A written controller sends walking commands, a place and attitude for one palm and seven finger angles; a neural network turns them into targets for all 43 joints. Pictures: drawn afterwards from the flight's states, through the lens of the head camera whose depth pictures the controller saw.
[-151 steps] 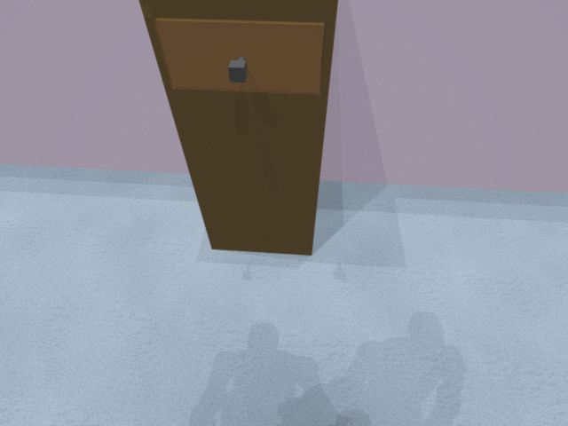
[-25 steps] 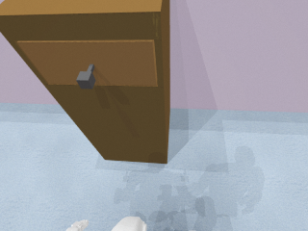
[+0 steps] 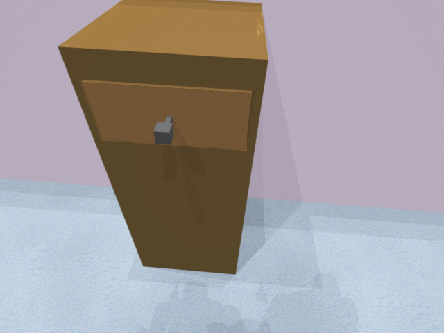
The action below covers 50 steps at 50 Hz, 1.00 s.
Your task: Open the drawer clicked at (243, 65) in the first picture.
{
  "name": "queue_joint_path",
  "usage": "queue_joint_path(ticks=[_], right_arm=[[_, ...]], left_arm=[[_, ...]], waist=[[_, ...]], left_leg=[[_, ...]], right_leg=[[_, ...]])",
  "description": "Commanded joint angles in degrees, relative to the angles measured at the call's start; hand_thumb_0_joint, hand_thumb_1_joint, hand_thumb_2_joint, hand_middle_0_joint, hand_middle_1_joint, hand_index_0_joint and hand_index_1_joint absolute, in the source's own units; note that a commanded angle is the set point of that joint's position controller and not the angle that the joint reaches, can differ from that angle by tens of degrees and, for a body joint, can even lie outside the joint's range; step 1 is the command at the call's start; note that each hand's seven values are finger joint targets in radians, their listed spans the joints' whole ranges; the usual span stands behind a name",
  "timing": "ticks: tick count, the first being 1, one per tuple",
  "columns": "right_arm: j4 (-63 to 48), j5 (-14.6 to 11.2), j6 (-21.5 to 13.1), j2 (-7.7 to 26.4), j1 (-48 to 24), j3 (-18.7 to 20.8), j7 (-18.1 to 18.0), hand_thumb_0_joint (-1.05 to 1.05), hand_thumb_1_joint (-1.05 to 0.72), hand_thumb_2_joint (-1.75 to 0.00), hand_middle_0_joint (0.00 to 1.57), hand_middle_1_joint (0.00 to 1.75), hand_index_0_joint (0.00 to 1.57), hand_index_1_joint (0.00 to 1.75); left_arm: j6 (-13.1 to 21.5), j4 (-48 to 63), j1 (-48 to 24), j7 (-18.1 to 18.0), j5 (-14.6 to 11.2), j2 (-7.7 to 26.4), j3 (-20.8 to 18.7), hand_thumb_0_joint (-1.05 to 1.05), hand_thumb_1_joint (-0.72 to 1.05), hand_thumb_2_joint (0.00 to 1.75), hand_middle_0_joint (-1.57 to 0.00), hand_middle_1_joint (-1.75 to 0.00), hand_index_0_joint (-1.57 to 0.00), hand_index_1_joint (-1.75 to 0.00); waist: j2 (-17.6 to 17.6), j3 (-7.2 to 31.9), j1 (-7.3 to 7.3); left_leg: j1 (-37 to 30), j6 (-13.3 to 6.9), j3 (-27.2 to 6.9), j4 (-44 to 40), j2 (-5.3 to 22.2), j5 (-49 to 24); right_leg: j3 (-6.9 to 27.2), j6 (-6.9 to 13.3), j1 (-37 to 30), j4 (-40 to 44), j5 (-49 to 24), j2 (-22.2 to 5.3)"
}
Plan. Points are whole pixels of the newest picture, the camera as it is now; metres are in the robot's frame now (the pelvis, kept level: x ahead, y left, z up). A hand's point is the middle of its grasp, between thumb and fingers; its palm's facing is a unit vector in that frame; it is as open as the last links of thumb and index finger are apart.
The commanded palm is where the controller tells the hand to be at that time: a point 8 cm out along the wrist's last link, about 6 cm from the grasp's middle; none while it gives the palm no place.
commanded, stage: come to a stop and stand still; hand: left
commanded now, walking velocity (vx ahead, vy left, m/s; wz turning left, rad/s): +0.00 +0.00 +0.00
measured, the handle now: (166, 128) +0.53 +0.17 +0.10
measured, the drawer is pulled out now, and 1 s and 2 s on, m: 0.00 0.00 0.00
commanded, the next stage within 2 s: look again from close up in 1.52 s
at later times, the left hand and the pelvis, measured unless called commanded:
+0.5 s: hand out of the picture -0.02 +0.21 -0.15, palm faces +0.00 -0.96 -0.29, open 7.4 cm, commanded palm none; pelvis -0.03 -0.01 +0.01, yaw +0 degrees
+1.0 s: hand out of the picture +0.05 +0.17 -0.15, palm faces -0.01 -0.96 -0.27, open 7.4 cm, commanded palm none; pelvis +0.00 -0.04 +0.02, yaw +0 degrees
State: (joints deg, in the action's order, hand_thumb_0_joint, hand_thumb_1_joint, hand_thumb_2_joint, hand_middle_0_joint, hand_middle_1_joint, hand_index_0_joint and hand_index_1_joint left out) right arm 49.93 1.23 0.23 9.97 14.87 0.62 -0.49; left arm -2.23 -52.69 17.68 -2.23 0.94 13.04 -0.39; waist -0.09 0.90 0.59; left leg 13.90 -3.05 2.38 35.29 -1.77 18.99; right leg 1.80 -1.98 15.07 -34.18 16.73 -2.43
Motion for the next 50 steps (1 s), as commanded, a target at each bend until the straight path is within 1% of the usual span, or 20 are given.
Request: queue_joint_path(ticks=[1,3,6,7,10,13,14,17,19,25,29,33,36,38,41,42,44,47,48,50], right_arm=[[-3.1,-0.1,-1.3,10.5,-0.4,2.8,-0.5,0.0,-0.9,-0.9,0.2,0.3,0.2,0.3],[-2.4,-0.1,-1.3,11.0,-0.1,3.1,-0.5,0.0,-0.9,-0.9,0.2,0.3,0.2,0.3],[-1.1,0.0,-1.5,11.7,0.0,3.4,-0.5,0.0,-0.9,-0.9,0.2,0.3,0.2,0.3],[-0.8,0.0,-1.5,12.2,0.1,3.5,-0.5,0.0,-0.9,-0.9,0.2,0.3,0.2,0.3],[0.8,-0.1,-1.6,12.7,0.2,3.6,-0.5,0.0,-0.9,-0.9,0.2,0.3,0.2,0.3],[2.3,-0.1,-1.6,13.3,0.1,3.5,-0.4,0.0,-0.9,-0.9,0.2,0.3,0.2,0.3],[2.7,-0.2,-1.6,13.2,0.4,3.5,-0.4,0.0,-0.9,-0.9,0.2,0.3,0.2,0.3],[4.1,-0.2,-1.5,13.8,0.1,3.5,-0.4,0.0,-0.9,-0.9,0.2,0.3,0.2,0.3],[4.8,-0.3,-1.4,13.8,0.2,3.4,-0.3,0.0,-0.9,-0.9,0.2,0.3,0.2,0.3],[6.6,-0.3,-1.4,14.2,0.2,3.1,-0.3,0.0,-0.9,-0.9,0.2,0.3,0.2,0.3],[7.7,-0.4,-1.5,13.7,0.2,2.7,-0.2,0.0,-0.9,-0.9,0.2,0.3,0.2,0.3],[8.7,-0.3,-1.5,13.7,-0.6,2.4,-0.2,0.0,-0.9,-0.9,0.2,0.3,0.2,0.3],[9.1,-0.3,-1.6,13.6,-1.0,2.1,-0.2,0.0,-0.9,-0.9,0.2,0.3,0.2,0.3],[9.5,-0.3,-1.6,13.5,-1.4,1.9,-0.2,0.0,-0.9,-0.9,0.2,0.3,0.2,0.3],[9.9,-0.3,-1.5,13.3,-1.8,1.8,-0.1,0.0,-0.9,-0.9,0.2,0.3,0.2,0.3],[10.1,-0.3,-1.7,13.4,-2.0,1.6,-0.2,0.0,-0.9,-0.9,0.2,0.3,0.2,0.3],[10.3,-0.4,-1.6,13.0,-2.3,1.5,-0.2,0.0,-0.9,-0.9,0.2,0.3,0.2,0.3],[10.6,-0.4,-1.8,13.1,-2.6,1.4,-0.3,0.0,-0.9,-0.9,0.2,0.3,0.2,0.3],[10.7,-0.4,-1.8,13.2,-2.8,1.3,-0.3,0.0,-0.9,-0.9,0.2,0.3,0.2,0.3],[10.9,-0.5,-1.9,13.1,-2.9,1.2,-0.4,0.0,-0.9,-0.9,0.2,0.3,0.2,0.3]], left_arm=[[1.4,2.9,1.1,0.2,0.3,5.7,-1.0,0.0,0.9,0.9,-0.2,-0.3,-0.2,-0.3],[1.6,2.3,0.8,0.4,0.4,6.0,-1.2,0.0,0.9,0.9,-0.2,-0.3,-0.2,-0.3],[1.8,1.7,0.4,0.5,0.5,6.5,-1.5,0.0,0.9,0.9,-0.2,-0.3,-0.2,-0.3],[1.8,1.3,0.5,0.6,0.5,6.6,-1.6,0.0,0.9,0.9,-0.2,-0.3,-0.2,-0.3],[2.1,0.3,0.4,0.7,0.5,7.0,-1.7,0.0,0.9,0.9,-0.2,-0.3,-0.2,-0.3],[2.3,-1.1,0.7,0.7,0.5,7.4,-1.7,0.0,0.9,0.9,-0.2,-0.3,-0.2,-0.3],[2.4,-1.4,0.7,0.7,0.6,7.4,-1.8,0.0,0.9,0.9,-0.2,-0.3,-0.2,-0.3],[2.5,-2.6,0.7,0.8,0.5,7.9,-1.7,0.0,0.9,0.9,-0.2,-0.3,-0.2,-0.3],[2.7,-3.2,0.8,0.8,0.6,8.2,-1.7,0.0,0.9,0.9,-0.2,-0.3,-0.2,-0.3],[3.3,-4.3,-0.6,0.8,0.4,9.4,-1.6,0.0,0.9,0.9,-0.2,-0.3,-0.2,-0.3],[3.7,-4.8,-1.8,0.8,0.2,10.0,-1.6,0.0,0.9,0.9,-0.2,-0.3,-0.2,-0.3],[3.8,-5.2,-3.1,0.8,0.0,10.5,-1.5,0.0,0.9,0.9,-0.2,-0.3,-0.2,-0.3],[3.9,-5.4,-3.6,0.8,-0.1,10.5,-1.4,0.0,0.9,0.9,-0.2,-0.3,-0.2,-0.3],[4.0,-5.5,-4.0,0.8,-0.1,10.6,-1.4,0.0,0.9,0.9,-0.2,-0.3,-0.2,-0.3],[3.9,-5.4,-4.7,0.7,-0.1,10.4,-1.4,0.0,0.9,0.9,-0.2,-0.3,-0.2,-0.3],[4.0,-5.5,-4.9,0.8,-0.2,10.4,-1.4,0.0,0.9,0.9,-0.2,-0.3,-0.2,-0.3],[3.9,-5.6,-4.9,0.7,-0.2,10.1,-1.2,0.0,0.9,0.9,-0.2,-0.3,-0.2,-0.3],[4.0,-5.7,-5.4,0.7,-0.3,10.0,-1.2,0.0,0.9,0.9,-0.2,-0.3,-0.2,-0.3],[4.1,-5.8,-5.3,0.7,-0.3,9.8,-1.2,0.0,0.9,0.9,-0.2,-0.3,-0.2,-0.3],[4.0,-5.9,-5.4,0.6,-0.3,9.5,-1.1,0.0,0.9,0.9,-0.2,-0.3,-0.2,-0.3]], waist=[[4.8,-6.1,0.34],[3.9,-6.2,0.1],[2.6,-5.8,0.06],[2.9,-5.7,0.04],[2.0,-4.9,-0.01],[2.1,-5.8,-0.05],[1.7,-5.2,-0.08],[2.1,-5.8,-0.14],[0.6,-5.9,-0.24],[-0.6,-5.0,-0.97],[-2.6,-3.9,-1.53],[-1.8,-5.0,-1.41],[-2.8,-3.7,-1.31],[-2.6,-3.4,-1.29],[-1.0,-3.8,-1.1],[-0.6,-2.8,-1.07],[-1.2,-2.7,-0.89],[-1.0,-2.1,-0.81],[-0.9,-1.0,-0.81],[-0.5,-0.4,-0.73]], left_leg=[[8.1,-1.1,-10.8,-17.6,9.4,0.6],[8.1,-0.8,-11.0,-19.1,9.2,4.8],[7.8,-0.9,-11.6,-20.8,9.4,8.0],[7.8,-0.9,-11.7,-21.3,9.5,9.2],[6.6,-0.8,-11.8,-21.7,9.4,9.3],[6.8,-0.6,-11.4,-22.2,9.2,10.5],[6.3,-0.6,-11.5,-22.3,9.2,10.3],[6.8,-0.3,-11.0,-22.3,8.9,11.4],[6.2,-0.3,-10.6,-21.5,8.5,10.6],[2.7,0.3,-8.6,-18.6,7.4,6.4],[0.4,0.9,-7.1,-16.2,6.7,1.8],[0.4,1.3,-6.3,-15.9,6.3,0.1],[-0.5,1.4,-6.0,-15.3,6.4,-3.4],[-0.9,1.7,-5.8,-15.3,6.4,-4.3],[-0.6,1.8,-6.0,-15.9,6.5,-5.0],[-0.9,1.8,-6.0,-16.0,6.8,-6.2],[-1.2,1.9,-6.1,-16.1,7.0,-6.7],[-1.7,2.0,-6.0,-16.2,7.3,-9.4],[-2.6,2.0,-6.0,-16.0,7.3,-10.8],[-3.2,2.0,-5.9,-15.9,7.7,-12.7]], right_leg=[[-1.5,2.1,-1.0,3.3,-2.1,0.2],[-1.3,2.2,-1.0,4.0,-2.8,-0.1],[-1.0,2.3,-1.3,4.8,-2.5,-0.3],[-1.0,2.2,-1.4,5.0,-2.4,-0.4],[-0.4,2.4,-1.6,6.2,-2.6,-0.7],[0.3,2.5,-1.6,7.4,-2.1,-1.0],[0.2,2.6,-1.8,7.7,-2.0,-1.1],[0.9,2.6,-1.9,8.8,-0.9,-1.4],[1.7,2.7,-1.6,10.1,-0.2,-1.8],[4.5,3.1,1.2,13.5,3.3,-3.0],[6.2,3.5,1.9,15.5,4.3,-3.9],[6.7,3.5,2.2,16.7,5.2,-4.1],[6.4,3.5,0.6,16.8,2.4,-4.2],[6.4,3.5,0.0,17.2,1.9,-4.2],[5.8,3.4,-0.8,16.9,0.5,-4.0],[5.4,3.4,-1.8,16.5,-1.3,-4.0],[4.9,3.2,-2.5,16.4,-2.4,-3.9],[4.3,3.1,-4.0,15.9,-6.1,-3.9],[4.2,3.2,-4.6,15.5,-8.0,-3.9],[3.5,3.1,-5.6,14.8,-11.2,-3.9]])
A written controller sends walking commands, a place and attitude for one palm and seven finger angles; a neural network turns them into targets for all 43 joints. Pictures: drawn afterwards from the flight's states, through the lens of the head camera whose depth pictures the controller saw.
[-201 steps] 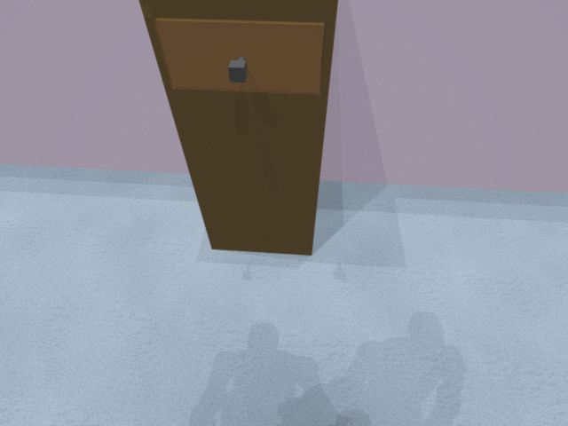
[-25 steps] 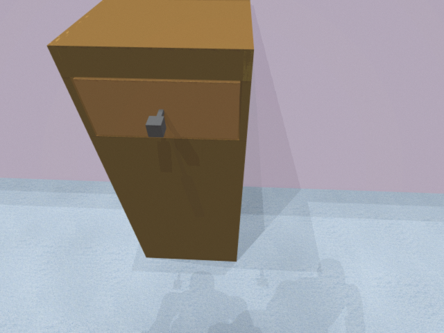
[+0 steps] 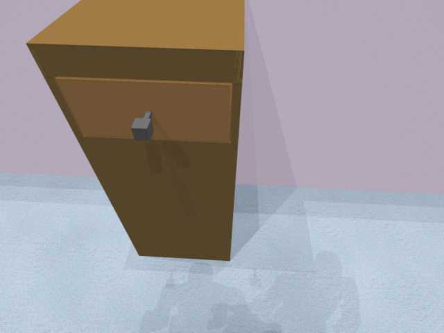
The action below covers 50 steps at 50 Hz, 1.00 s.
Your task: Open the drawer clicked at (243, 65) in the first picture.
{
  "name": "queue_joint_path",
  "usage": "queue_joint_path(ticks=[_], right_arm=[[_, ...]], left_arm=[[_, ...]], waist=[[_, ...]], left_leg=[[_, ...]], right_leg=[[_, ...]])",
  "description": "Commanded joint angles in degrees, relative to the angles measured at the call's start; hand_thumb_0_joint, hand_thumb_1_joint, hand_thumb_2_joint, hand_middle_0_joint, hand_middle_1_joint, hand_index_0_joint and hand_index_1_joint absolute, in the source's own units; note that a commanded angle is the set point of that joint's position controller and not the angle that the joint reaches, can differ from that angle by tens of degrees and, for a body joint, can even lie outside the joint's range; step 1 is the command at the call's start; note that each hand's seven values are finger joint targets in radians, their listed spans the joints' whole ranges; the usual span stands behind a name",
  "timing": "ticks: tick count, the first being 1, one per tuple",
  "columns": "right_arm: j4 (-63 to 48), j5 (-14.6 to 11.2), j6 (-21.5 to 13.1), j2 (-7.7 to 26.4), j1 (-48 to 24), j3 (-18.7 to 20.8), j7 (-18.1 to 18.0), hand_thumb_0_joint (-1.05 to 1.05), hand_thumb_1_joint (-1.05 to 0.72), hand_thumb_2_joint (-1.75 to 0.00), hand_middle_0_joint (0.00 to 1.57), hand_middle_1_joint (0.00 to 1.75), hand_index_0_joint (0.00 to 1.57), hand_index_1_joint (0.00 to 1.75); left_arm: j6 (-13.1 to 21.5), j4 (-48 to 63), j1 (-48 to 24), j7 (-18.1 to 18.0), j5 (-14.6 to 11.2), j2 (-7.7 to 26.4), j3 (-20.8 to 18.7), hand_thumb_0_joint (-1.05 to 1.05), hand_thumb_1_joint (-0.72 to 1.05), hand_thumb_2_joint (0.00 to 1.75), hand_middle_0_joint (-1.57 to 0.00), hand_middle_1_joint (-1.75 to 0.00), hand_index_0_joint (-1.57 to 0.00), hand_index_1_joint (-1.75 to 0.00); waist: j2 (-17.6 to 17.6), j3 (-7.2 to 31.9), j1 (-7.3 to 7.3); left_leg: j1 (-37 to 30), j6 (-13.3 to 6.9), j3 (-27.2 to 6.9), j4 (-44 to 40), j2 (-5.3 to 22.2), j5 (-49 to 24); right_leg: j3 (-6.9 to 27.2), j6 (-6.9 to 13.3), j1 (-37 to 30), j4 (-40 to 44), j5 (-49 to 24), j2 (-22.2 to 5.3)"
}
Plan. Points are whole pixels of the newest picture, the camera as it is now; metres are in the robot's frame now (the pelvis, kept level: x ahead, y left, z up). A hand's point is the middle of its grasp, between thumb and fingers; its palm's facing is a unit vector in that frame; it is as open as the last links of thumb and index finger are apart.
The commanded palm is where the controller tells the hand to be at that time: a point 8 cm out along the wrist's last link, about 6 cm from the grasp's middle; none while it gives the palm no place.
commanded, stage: come to a stop and stand still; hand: left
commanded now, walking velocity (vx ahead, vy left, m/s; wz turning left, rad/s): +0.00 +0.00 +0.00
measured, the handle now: (145, 123) +0.53 +0.21 +0.08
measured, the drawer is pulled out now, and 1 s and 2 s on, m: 0.00 0.00 0.00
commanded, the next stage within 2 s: look again from close up in 0.52 s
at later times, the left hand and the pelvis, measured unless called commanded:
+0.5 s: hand out of the picture +0.05 +0.21 -0.17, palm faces +0.00 -0.97 -0.24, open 7.4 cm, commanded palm none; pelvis +0.02 +0.01 +0.00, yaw +0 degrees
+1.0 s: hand out of the picture +0.04 +0.21 -0.17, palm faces +0.01 -0.97 -0.24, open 7.4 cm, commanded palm none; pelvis +0.02 +0.01 +0.00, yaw +0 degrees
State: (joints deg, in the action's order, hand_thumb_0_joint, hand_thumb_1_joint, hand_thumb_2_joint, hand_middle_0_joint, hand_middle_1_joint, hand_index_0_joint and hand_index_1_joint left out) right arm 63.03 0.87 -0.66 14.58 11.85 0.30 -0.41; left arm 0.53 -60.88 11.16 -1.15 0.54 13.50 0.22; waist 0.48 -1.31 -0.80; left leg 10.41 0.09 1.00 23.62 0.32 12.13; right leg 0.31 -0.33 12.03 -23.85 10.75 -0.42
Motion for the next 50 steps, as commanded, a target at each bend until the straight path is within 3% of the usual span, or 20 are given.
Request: queue_joint_path(ticks=[1,22,29,33,50], right_arm=[[-2.0,-0.1,-1.0,8.4,-0.2,1.5,-0.5,0.0,-0.9,-0.9,0.2,0.3,0.2,0.3],[-0.5,-0.3,-1.0,6.9,0.0,0.9,-1.0,0.0,-0.9,-0.9,0.2,0.3,0.2,0.3],[-0.2,-0.3,-0.9,6.3,0.5,0.9,-1.1,0.0,-0.9,-0.9,0.2,0.3,0.2,0.3],[-0.2,-0.3,-1.0,6.3,0.7,1.0,-1.1,0.0,-0.9,-0.9,0.2,0.3,0.2,0.3],[0.2,-0.3,-1.3,6.9,1.1,1.2,-1.3,0.0,-0.9,-0.9,0.2,0.3,0.2,0.3]], left_arm=[[1.3,2.2,1.1,-0.5,0.1,9.2,-1.7,0.0,0.9,0.9,-0.2,-0.3,-0.2,-0.3],[1.1,0.1,3.2,-0.7,0.1,6.9,-1.1,0.0,0.9,0.9,-0.2,-0.3,-0.2,-0.3],[0.8,-0.6,4.0,-0.8,0.2,6.2,-1.0,0.0,0.9,0.9,-0.2,-0.3,-0.2,-0.3],[1.0,-0.9,4.5,-0.7,0.2,6.0,-1.0,0.0,0.9,0.9,-0.2,-0.3,-0.2,-0.3],[1.0,-1.3,4.4,-0.6,0.3,6.6,-1.4,0.0,0.9,0.9,-0.2,-0.3,-0.2,-0.3]], waist=[[-1.2,1.9,0.7],[-0.7,1.3,0.76],[-0.3,-1.5,0.93],[-0.7,0.0,0.86],[-0.7,-1.3,1.14]], left_leg=[[0.1,-1.1,-4.4,-4.1,5.6,-6.3],[-2.7,-0.9,-4.3,-5.5,6.1,-10.6],[-1.7,-1.0,-4.7,-6.8,6.1,-7.9],[-2.6,-1.1,-4.5,-6.4,6.0,-8.4],[-1.9,-1.3,-5.0,-7.4,6.2,-7.0]], right_leg=[[5.1,1.4,-2.9,4.4,-6.4,-5.9],[3.8,0.9,-4.7,4.6,-10.6,-6.0],[3.6,0.7,-3.5,5.4,-6.8,-5.7],[3.7,0.7,-3.8,5.3,-7.7,-5.9],[3.8,0.8,-3.5,5.6,-5.9,-5.9]])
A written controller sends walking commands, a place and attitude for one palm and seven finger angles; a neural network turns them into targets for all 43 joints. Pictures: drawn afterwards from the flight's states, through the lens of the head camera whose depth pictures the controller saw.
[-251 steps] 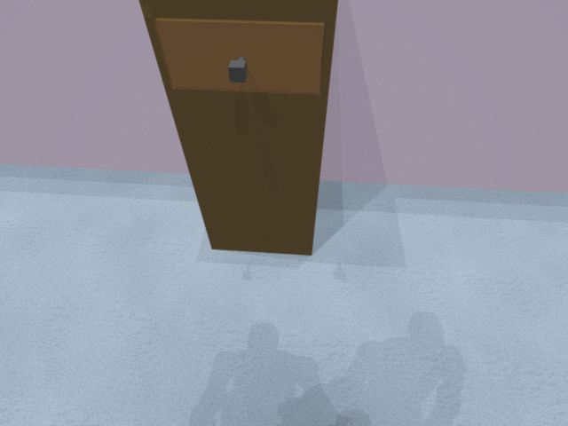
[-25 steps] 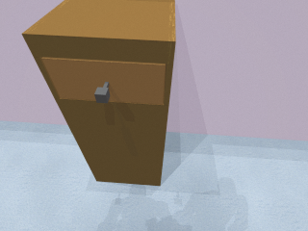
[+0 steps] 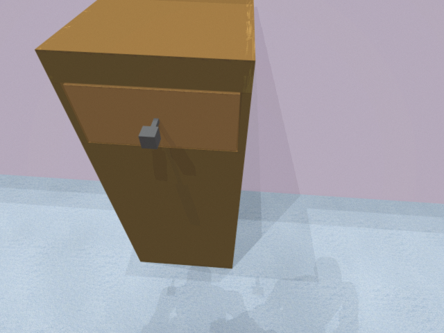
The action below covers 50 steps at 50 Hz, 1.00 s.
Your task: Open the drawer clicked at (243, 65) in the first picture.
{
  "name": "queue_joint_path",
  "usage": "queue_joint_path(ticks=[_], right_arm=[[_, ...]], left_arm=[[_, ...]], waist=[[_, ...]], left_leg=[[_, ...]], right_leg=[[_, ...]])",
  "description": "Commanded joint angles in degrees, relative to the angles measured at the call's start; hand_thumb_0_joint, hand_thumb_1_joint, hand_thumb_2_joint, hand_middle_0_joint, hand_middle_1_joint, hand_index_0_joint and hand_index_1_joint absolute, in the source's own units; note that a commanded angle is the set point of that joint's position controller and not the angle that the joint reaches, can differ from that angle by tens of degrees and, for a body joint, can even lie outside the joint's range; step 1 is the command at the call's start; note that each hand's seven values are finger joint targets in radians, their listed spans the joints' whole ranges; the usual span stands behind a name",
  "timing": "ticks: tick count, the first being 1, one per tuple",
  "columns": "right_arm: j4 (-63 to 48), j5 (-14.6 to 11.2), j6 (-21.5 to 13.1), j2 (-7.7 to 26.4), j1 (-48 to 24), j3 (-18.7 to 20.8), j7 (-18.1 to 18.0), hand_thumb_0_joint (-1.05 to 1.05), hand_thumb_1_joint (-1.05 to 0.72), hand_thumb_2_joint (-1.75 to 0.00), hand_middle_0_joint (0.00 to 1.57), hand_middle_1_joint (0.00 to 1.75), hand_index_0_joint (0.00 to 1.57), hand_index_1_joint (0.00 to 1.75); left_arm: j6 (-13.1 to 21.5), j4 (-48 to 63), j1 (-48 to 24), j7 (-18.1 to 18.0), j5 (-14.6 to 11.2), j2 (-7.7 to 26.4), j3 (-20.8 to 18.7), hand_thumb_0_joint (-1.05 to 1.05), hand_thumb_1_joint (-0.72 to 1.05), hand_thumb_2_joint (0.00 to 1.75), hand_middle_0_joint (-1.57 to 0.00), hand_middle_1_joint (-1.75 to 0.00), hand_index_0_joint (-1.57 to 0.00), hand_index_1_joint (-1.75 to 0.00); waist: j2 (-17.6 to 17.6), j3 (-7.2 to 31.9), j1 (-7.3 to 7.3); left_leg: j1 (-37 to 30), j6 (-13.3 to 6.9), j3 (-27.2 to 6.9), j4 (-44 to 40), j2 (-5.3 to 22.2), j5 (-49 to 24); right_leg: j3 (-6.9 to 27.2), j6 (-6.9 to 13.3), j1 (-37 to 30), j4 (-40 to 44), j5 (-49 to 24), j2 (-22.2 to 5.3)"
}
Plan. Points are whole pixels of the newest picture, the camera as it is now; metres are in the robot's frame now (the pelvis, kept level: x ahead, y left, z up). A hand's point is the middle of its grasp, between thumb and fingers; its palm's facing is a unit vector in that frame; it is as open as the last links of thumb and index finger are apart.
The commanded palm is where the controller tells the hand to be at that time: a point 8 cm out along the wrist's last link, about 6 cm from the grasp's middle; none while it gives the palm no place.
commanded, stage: look again from close up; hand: left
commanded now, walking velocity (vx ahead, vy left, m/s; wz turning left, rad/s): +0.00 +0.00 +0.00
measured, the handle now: (152, 131) +0.51 +0.19 +0.08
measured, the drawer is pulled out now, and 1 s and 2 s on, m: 0.00 0.00 0.00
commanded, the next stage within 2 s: raise the hand with hooked fingers in 0.12 s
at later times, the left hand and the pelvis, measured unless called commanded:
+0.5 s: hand (108, 297) +0.19 +0.22 -0.03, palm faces +0.00 -0.27 -0.96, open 7.9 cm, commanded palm +0.12 +0.24 -0.02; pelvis -0.02 -0.02 -0.03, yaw -3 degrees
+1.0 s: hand (98, 255) +0.23 +0.23 +0.04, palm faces +0.06 -0.07 -1.00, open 10.7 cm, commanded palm +0.20 +0.23 +0.09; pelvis +0.00 -0.02 -0.02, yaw -1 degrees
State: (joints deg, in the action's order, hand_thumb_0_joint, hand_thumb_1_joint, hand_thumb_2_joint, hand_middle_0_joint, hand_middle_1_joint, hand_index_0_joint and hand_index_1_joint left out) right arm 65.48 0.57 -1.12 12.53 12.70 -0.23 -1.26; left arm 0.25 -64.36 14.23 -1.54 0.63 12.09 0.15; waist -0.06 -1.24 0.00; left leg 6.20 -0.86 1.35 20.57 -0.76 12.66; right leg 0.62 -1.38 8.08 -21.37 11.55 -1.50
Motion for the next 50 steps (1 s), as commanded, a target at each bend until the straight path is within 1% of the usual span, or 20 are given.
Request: queue_joint_path(ticks=[1,10,11,12,13,14,15,16,17,18,19,21,24,27,30,33,35,38,44,50], right_arm=[[-2.2,0.0,-0.8,9.0,0.4,1.8,-0.4,0.0,-0.9,-0.9,0.2,0.3,0.2,0.3],[-2.3,0.1,-0.8,9.9,-0.3,1.8,-0.3,0.0,-0.9,-0.9,0.2,0.3,0.2,0.3],[-5.7,-0.4,-1.3,6.4,-1.2,0.8,0.4,0.0,-0.9,-0.9,0.2,0.3,0.2,0.3],[-24.2,-3.6,-8.1,11.7,0.4,0.9,-2.7,0.0,-0.9,-0.9,0.2,0.3,0.2,0.3],[-24.7,-2.2,-13.3,10.6,-4.9,1.7,-4.5,0.0,-0.9,-0.9,0.2,0.3,0.2,0.3],[-24.6,-2.8,-14.4,7.5,-5.2,1.8,-4.2,0.0,-0.9,-0.9,0.2,0.3,0.2,0.3],[-23.9,-2.5,-15.0,7.6,-3.5,1.7,-4.0,0.0,-0.9,-0.9,0.2,0.3,0.2,0.3],[-28.4,-1.2,-14.8,9.2,-6.7,2.4,-3.5,0.0,-0.9,-0.9,0.2,0.3,0.2,0.3],[-29.4,-0.1,-13.7,9.6,-6.2,3.4,-3.0,0.0,-0.9,-0.9,0.2,0.3,0.2,0.3],[-32.2,0.6,-12.5,8.6,-7.8,3.6,-2.3,0.0,-0.9,-0.9,0.2,0.3,0.2,0.3],[-34.0,0.8,-11.1,8.7,-8.1,4.5,-1.3,0.0,-0.9,-0.9,0.2,0.3,0.2,0.3],[-36.8,2.1,-6.8,8.2,-9.4,5.0,0.9,0.0,-0.9,-0.9,0.2,0.3,0.2,0.3],[-40.2,2.6,-1.8,7.9,-12.6,4.9,3.5,0.0,-0.9,-0.9,0.2,0.3,0.2,0.3],[-42.8,3.1,0.5,7.1,-13.8,4.1,3.7,0.0,-0.9,-0.9,0.2,0.3,0.2,0.3],[-43.7,4.0,1.8,6.5,-13.7,4.2,2.1,0.0,-0.9,-0.9,0.2,0.3,0.2,0.3],[-43.1,4.2,1.3,6.0,-13.0,4.4,0.7,0.0,-0.9,-0.9,0.2,0.3,0.2,0.3],[-42.3,4.3,1.3,6.0,-13.0,4.2,0.2,0.0,-0.9,-0.9,0.2,0.3,0.2,0.3],[-41.7,3.7,1.8,5.9,-14.2,3.5,-0.1,0.0,-0.9,-0.9,0.2,0.3,0.2,0.3],[-42.1,1.8,3.8,6.2,-16.3,1.5,-0.5,0.0,-0.9,-0.9,0.2,0.3,0.2,0.3],[-42.0,1.6,3.9,6.7,-14.9,1.3,-0.2,0.0,-0.9,-0.9,0.2,0.3,0.2,0.3]], left_arm=[[1.3,2.3,1.1,-0.2,0.2,8.1,-1.4,0.0,0.9,0.9,-0.2,-0.3,-0.2,-0.3],[1.2,2.4,-0.1,-0.1,0.2,9.0,-1.5,0.0,0.9,0.9,-0.2,-0.3,-0.2,-0.3],[2.3,1.0,4.4,-2.6,0.6,4.8,-0.3,0.0,0.9,0.9,-0.2,-0.3,-0.2,-0.3],[12.4,82.4,-39.7,-2.6,11.6,26.9,-5.4,0.0,0.88,0.89,-0.2,-0.32,-0.2,-0.32],[8.5,68.5,-10.4,-7.0,13.8,24.4,-7.1,0.0,0.85,0.88,-0.2,-0.33,-0.2,-0.33],[0.9,63.8,4.3,-9.6,12.7,10.8,0.5,0.0,0.83,0.87,-0.21,-0.34,-0.21,-0.34],[0.6,63.3,2.6,-10.3,17.4,7.2,2.8,0.0,0.81,0.86,-0.21,-0.36,-0.21,-0.36],[1.4,67.4,-2.2,-12.4,22.3,11.7,1.0,0.0,0.78,0.85,-0.21,-0.37,-0.21,-0.37],[1.6,63.7,3.2,-14.4,28.7,14.1,-1.7,0.0,0.76,0.84,-0.21,-0.39,-0.21,-0.39],[1.5,61.1,11.0,-15.8,34.0,11.1,-0.6,0.0,0.74,0.83,-0.21,-0.4,-0.21,-0.4],[1.9,59.4,16.4,-17.2,39.4,11.5,-1.6,0.0,0.71,0.82,-0.21,-0.42,-0.21,-0.42],[3.1,57.8,23.6,-19.5,48.9,9.6,-0.5,0.0,0.67,0.8,-0.22,-0.45,-0.22,-0.45],[5.3,63.6,26.4,-21.5,57.1,12.9,-3.8,0.0,0.6,0.77,-0.22,-0.5,-0.22,-0.5],[6.5,72.0,19.5,-24.1,61.6,17.8,-7.4,0.0,0.53,0.74,-0.23,-0.54,-0.23,-0.54],[8.0,80.7,3.7,-26.7,61.6,21.9,-10.1,0.0,0.46,0.71,-0.23,-0.58,-0.23,-0.58],[9.9,83.8,-5.0,-27.8,59.5,23.2,-9.9,0.0,0.39,0.68,-0.24,-0.63,-0.24,-0.63],[9.8,83.0,-7.1,-27.3,58.6,22.9,-8.7,0.0,0.34,0.66,-0.24,-0.66,-0.24,-0.66],[6.5,80.4,-5.8,-25.0,57.7,22.4,-7.1,0.0,0.27,0.63,-0.25,-0.7,-0.25,-0.7],[-1.8,79.0,0.4,-15.4,54.5,23.9,-7.6,0.0,0.13,0.57,-0.25,-0.8,-0.25,-0.8],[-0.6,84.8,1.1,-11.0,52.6,25.8,-10.2,0.0,-0.01,0.51,-0.27,-0.88,-0.27,-0.88]], waist=[[-0.2,-1.0,0.19],[-0.2,-1.8,0.22],[1.0,-2.6,0.89],[12.8,23.7,-2.46],[19.3,21.1,3.15],[16.3,13.6,1.4],[9.4,7.5,-0.9],[6.1,-0.6,-1.16],[0.6,2.0,-0.15],[-3.5,1.3,2.07],[-4.5,2.4,4.39],[-9.8,1.5,6.67],[-10.1,5.5,9.43],[-4.7,11.0,8.4],[-1.5,15.0,5.24],[0.8,18.0,2.47],[0.7,17.2,1.45],[3.8,17.6,2.66],[-1.6,13.6,5.78],[0.6,12.7,6.83]], left_leg=[[2.2,-0.3,-5.4,-4.3,7.2,-7.7],[2.8,-0.3,-5.7,-5.0,7.3,-5.0],[6.1,1.0,-1.8,5.6,8.2,-11.7],[-10.2,-0.9,-2.1,-0.7,0.2,-19.8],[-11.6,-0.4,-0.5,2.1,2.1,-25.8],[-3.0,2.1,-1.1,1.0,2.6,-18.9],[2.4,1.0,-1.0,2.2,2.5,-13.0],[8.8,0.5,-3.1,3.8,1.1,-4.5],[11.9,0.2,-2.6,5.4,1.0,0.0],[15.5,0.4,-2.2,6.8,0.5,2.4],[18.2,0.8,-1.5,8.0,0.0,2.6],[23.5,1.4,0.4,10.7,-0.3,4.3],[25.6,0.9,0.6,14.4,-0.8,2.1],[23.8,0.0,0.7,17.6,-1.7,1.9],[19.1,-0.9,-0.2,21.5,-2.6,3.9],[14.4,-1.3,-0.8,24.5,-2.7,3.5],[14.0,-1.5,-1.2,24.6,-2.6,4.0],[14.0,-1.3,-0.8,21.4,-1.9,1.0],[14.4,-0.9,-0.3,13.7,-1.0,-4.2],[10.9,-0.4,0.0,9.3,-0.4,-10.9]], right_leg=[[3.6,1.9,0.3,3.1,-6.8,-4.8],[3.9,1.9,1.1,3.6,-4.5,-4.6],[3.8,1.7,2.1,-0.1,-16.1,-6.7],[4.3,4.3,-3.9,-5.8,-17.4,1.3],[-0.1,5.2,2.9,-8.5,-5.2,1.7],[-3.1,4.1,6.3,-9.5,1.8,1.7],[-2.8,3.5,9.6,-8.5,0.0,2.5],[-1.3,4.0,13.7,-7.9,2.0,2.7],[-2.1,3.9,15.4,-8.5,6.2,2.5],[-2.1,4.1,17.0,-9.1,10.3,2.9],[-0.4,4.4,16.2,-9.6,12.2,3.1],[1.8,5.1,20.0,-10.9,15.6,3.7],[5.1,5.9,19.1,-13.5,9.9,2.7],[6.5,5.7,19.8,-15.6,6.3,2.4],[8.8,4.9,23.1,-14.9,9.7,1.7],[9.1,4.5,25.8,-14.5,9.3,1.3],[8.5,4.3,25.5,-13.9,9.2,1.5],[4.5,4.1,20.5,-14.8,3.0,1.8],[3.4,3.5,8.7,-11.4,-5.4,1.6],[1.8,3.0,2.1,-9.3,-12.6,0.9]])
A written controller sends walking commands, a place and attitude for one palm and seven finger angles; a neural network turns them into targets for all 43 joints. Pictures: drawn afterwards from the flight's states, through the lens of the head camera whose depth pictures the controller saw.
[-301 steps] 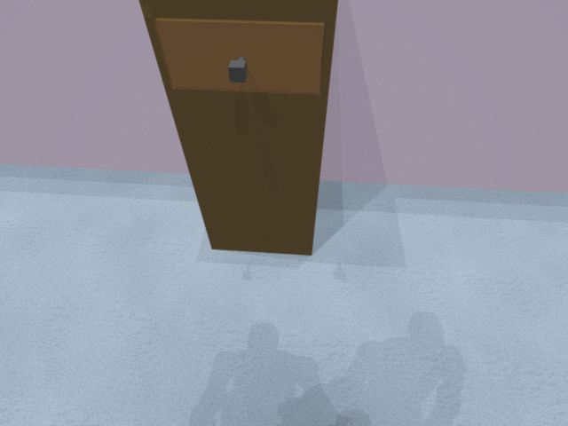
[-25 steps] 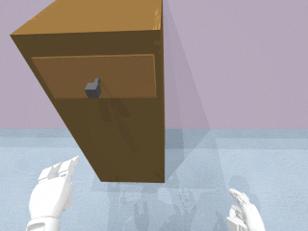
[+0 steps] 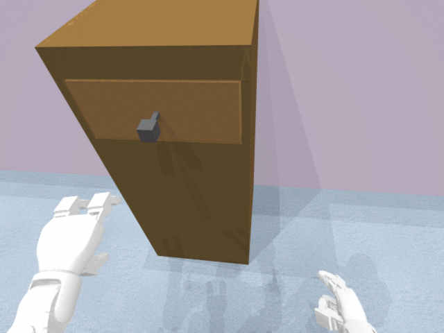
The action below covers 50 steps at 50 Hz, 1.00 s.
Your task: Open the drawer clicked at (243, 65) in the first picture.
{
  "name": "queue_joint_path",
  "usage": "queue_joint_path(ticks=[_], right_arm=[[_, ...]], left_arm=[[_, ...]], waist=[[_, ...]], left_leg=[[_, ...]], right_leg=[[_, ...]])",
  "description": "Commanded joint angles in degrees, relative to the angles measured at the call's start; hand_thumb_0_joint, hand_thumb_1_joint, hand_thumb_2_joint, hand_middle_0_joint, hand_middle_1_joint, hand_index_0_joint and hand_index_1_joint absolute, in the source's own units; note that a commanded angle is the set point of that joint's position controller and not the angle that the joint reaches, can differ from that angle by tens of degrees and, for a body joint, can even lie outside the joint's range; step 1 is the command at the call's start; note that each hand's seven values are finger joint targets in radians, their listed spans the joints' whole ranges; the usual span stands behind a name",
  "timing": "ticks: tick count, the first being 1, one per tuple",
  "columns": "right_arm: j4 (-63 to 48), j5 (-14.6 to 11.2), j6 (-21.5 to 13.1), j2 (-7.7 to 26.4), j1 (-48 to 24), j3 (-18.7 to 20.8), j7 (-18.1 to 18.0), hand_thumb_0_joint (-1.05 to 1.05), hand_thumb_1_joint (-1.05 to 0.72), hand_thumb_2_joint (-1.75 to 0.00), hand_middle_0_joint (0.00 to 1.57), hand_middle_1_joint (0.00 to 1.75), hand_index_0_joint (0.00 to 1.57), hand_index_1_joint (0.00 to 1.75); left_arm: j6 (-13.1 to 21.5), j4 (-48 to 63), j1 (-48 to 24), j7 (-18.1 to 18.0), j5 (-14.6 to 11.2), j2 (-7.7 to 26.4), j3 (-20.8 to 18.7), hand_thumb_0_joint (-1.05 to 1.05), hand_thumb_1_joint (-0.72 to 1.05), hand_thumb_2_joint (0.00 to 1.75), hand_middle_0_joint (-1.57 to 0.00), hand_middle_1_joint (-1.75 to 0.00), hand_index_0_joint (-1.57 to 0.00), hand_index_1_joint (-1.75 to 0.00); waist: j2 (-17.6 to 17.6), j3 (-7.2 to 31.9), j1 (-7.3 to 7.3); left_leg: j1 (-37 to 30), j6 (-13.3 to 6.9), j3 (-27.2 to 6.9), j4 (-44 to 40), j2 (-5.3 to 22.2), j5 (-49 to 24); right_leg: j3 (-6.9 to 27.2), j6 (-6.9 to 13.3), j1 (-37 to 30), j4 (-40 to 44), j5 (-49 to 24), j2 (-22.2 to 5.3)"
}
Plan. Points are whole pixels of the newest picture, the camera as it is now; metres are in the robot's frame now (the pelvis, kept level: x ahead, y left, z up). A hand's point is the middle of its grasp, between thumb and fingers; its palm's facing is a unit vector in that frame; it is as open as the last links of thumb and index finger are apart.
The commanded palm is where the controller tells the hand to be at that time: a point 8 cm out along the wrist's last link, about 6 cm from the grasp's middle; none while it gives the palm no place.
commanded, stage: raise the hand with hooked fingers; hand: left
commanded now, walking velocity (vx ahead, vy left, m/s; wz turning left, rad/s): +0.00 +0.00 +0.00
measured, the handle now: (151, 125) +0.51 +0.22 +0.10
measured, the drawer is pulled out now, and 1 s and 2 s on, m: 0.00 0.00 0.00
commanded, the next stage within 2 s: move the hooked fingers above the handle in 1.12 s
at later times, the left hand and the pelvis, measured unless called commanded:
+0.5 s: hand (62, 181) +0.28 +0.28 +0.17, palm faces +0.15 -0.04 -0.99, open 13.4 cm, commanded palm +0.25 +0.28 +0.23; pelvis +0.00 +0.03 +0.02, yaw +2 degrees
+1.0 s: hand (65, 166) +0.29 +0.26 +0.20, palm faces +0.09 -0.03 -1.00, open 13.8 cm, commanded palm +0.25 +0.27 +0.27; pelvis -0.02 +0.02 +0.02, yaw +2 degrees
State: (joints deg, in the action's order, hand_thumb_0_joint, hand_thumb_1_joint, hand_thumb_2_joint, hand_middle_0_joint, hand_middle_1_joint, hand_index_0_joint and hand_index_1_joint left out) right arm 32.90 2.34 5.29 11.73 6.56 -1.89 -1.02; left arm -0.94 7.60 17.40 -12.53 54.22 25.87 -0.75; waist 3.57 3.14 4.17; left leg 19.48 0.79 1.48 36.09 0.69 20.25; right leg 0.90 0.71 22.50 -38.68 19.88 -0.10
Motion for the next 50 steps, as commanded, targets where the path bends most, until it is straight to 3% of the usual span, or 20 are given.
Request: queue_joint_path(ticks=[1,7,9,19,23,29,30,32,35,37,41,42,45,49,50], right_arm=[[-9.1,-0.3,-2.5,7.4,-8.4,3.0,-0.4,0.0,-0.9,-0.9,0.2,0.3,0.2,0.3],[-7.7,-0.9,-2.7,8.0,-7.7,4.2,-0.3,0.0,-0.9,-0.9,0.2,0.3,0.2,0.3],[-7.3,-1.3,-2.7,8.1,-8.1,4.3,-0.3,0.0,-0.9,-0.9,0.2,0.3,0.2,0.3],[-6.5,-2.6,-0.1,8.4,-9.8,3.4,0.3,0.0,-0.9,-0.9,0.2,0.3,0.2,0.3],[-6.4,-2.5,0.8,8.7,-9.4,3.0,0.5,0.0,-0.9,-0.9,0.2,0.3,0.2,0.3],[-6.7,-3.0,0.6,8.9,-10.3,2.5,1.1,0.0,-0.9,-0.9,0.2,0.3,0.2,0.3],[-6.1,-2.7,0.5,8.9,-9.5,2.4,1.2,0.0,-0.9,-0.9,0.2,0.3,0.2,0.3],[-6.3,-3.0,0.5,9.3,-9.4,2.4,1.2,0.0,-0.9,-0.9,0.2,0.3,0.2,0.3],[-6.0,-3.3,0.2,9.5,-9.6,2.1,1.2,0.0,-0.9,-0.9,0.2,0.3,0.2,0.3],[-6.1,-3.4,0.1,9.8,-8.9,2.5,1.1,0.0,-0.9,-0.9,0.2,0.3,0.2,0.3],[-7.3,-3.9,0.4,10.1,-8.8,2.6,1.8,0.0,-0.9,-0.9,0.2,0.3,0.2,0.3],[-7.8,-3.9,0.3,10.4,-9.1,2.7,1.8,0.0,-0.9,-0.9,0.2,0.3,0.2,0.3],[-8.1,-3.6,-0.6,9.9,-9.2,2.7,1.7,0.0,-0.9,-0.9,0.2,0.3,0.2,0.3],[-7.3,-3.5,-1.6,10.1,-8.6,2.9,1.3,0.0,-0.9,-0.9,0.2,0.3,0.2,0.3],[-6.8,-3.3,-1.7,9.7,-8.4,2.9,1.1,0.0,-0.9,-0.9,0.2,0.3,0.2,0.3]], left_arm=[[0.8,12.6,-2.6,0.2,-1.3,11.8,-9.5,0.0,-0.03,0.5,-0.27,-0.9,-0.27,-0.9],[2.5,16.2,-12.5,0.7,-1.8,12.8,-8.8,0.0,-0.17,0.44,-0.28,-0.99,-0.28,-0.99],[2.0,15.7,-15.4,1.7,-2.4,14.0,-9.2,0.0,-0.22,0.42,-0.28,-1.02,-0.28,-1.02],[-1.9,13.2,-29.5,10.4,-4.5,17.8,-8.5,0.0,-0.45,0.32,-0.3,-1.17,-0.3,-1.17],[-3.0,10.3,-35.4,14.3,-5.2,19.4,-8.0,0.0,-0.5,0.3,-0.3,-1.2,-0.3,-1.2],[-2.6,10.6,-44.2,18.4,-6.3,22.0,-9.2,0.0,-0.5,0.3,-0.3,-1.2,-0.3,-1.2],[-2.4,9.8,-46.3,19.0,-6.1,21.9,-8.3,0.0,-0.5,0.3,-0.3,-1.2,-0.3,-1.2],[-2.5,8.0,-48.7,20.0,-6.9,22.8,-8.5,0.0,-0.5,0.3,-0.3,-1.2,-0.3,-1.2],[-2.4,5.9,-53.9,21.4,-7.1,24.0,-8.8,0.0,-0.5,0.3,-0.3,-1.2,-0.3,-1.2],[-2.4,3.4,-52.6,22.2,-7.3,24.0,-9.0,0.0,-0.5,0.3,-0.3,-1.2,-0.3,-1.2],[-2.3,2.2,-47.1,24.6,-8.7,21.8,-7.9,0.0,-0.5,0.3,-0.3,-1.2,-0.3,-1.2],[-1.8,4.7,-47.5,24.8,-8.5,22.0,-7.7,0.0,-0.5,0.3,-0.3,-1.2,-0.3,-1.2],[0.3,8.3,-49.3,24.0,-8.6,23.4,-9.1,0.0,-0.5,0.3,-0.3,-1.2,-0.3,-1.2],[2.2,9.4,-50.3,20.8,-9.5,27.4,-14.3,0.0,-0.5,0.3,-0.3,-1.2,-0.3,-1.2],[2.4,8.3,-50.7,20.1,-9.5,26.9,-14.0,0.0,-0.5,0.3,-0.3,-1.2,-0.3,-1.2]], waist=[[-3.7,8.0,2.43],[-1.0,10.2,1.43],[-1.7,10.2,1.17],[1.3,8.8,1.05],[-0.9,8.0,1.05],[1.3,10.4,1.05],[0.4,11.1,0.96],[0.1,9.1,0.85],[-0.8,9.5,0.73],[-0.6,9.6,1.26],[-3.8,8.0,1.43],[-3.0,8.4,1.44],[-1.9,10.1,1.43],[-0.4,10.0,2.09],[-1.1,10.2,2.12]], left_leg=[[-3.0,-2.1,0.0,-6.5,-1.9,-19.1],[-8.3,-2.0,-0.5,-7.9,-1.8,-22.7],[-9.4,-2.0,-0.8,-8.3,-1.7,-23.7],[-13.2,-1.3,-2.1,-12.8,-1.0,-31.2],[-12.7,-1.2,-1.6,-14.8,-1.3,-29.0],[-14.0,-1.2,-2.0,-15.4,-1.2,-29.2],[-14.2,-1.1,-1.9,-15.6,-1.4,-29.7],[-13.0,-1.1,-1.8,-16.4,-1.5,-26.7],[-12.2,-1.2,-1.7,-17.0,-1.7,-23.1],[-11.9,-1.4,-1.6,-16.8,-1.9,-23.5],[-9.8,-1.6,-0.9,-17.1,-1.8,-20.5],[-10.0,-1.8,-0.6,-17.0,-1.9,-19.9],[-10.6,-2.0,-0.7,-16.6,-2.2,-18.4],[-10.5,-2.0,-1.1,-16.5,-2.3,-17.9],[-10.2,-1.9,-1.0,-16.6,-2.5,-17.7]], right_leg=[[1.2,0.9,-12.5,8.4,-21.5,-0.4],[-0.6,0.9,-12.6,9.7,-21.4,-0.4],[-0.8,0.8,-13.1,10.3,-21.7,-0.3],[-2.4,1.0,-17.4,13.5,-23.0,0.4],[-2.9,0.8,-19.0,14.8,-22.1,0.2],[-2.6,1.1,-20.2,15.9,-21.4,0.6],[-2.9,1.1,-20.4,15.8,-21.4,0.2],[-3.0,1.0,-19.6,16.6,-19.8,0.2],[-3.0,1.0,-19.6,17.0,-16.8,0.1],[-2.8,1.1,-19.7,16.8,-17.5,0.1],[-3.0,0.8,-19.4,16.7,-16.0,-0.1],[-2.8,0.7,-19.2,16.8,-15.6,-0.2],[-2.6,0.7,-19.2,16.7,-13.5,-0.1],[-2.2,0.6,-19.3,17.3,-12.9,0.1],[-2.2,0.6,-19.6,17.2,-12.5,-0.3]])
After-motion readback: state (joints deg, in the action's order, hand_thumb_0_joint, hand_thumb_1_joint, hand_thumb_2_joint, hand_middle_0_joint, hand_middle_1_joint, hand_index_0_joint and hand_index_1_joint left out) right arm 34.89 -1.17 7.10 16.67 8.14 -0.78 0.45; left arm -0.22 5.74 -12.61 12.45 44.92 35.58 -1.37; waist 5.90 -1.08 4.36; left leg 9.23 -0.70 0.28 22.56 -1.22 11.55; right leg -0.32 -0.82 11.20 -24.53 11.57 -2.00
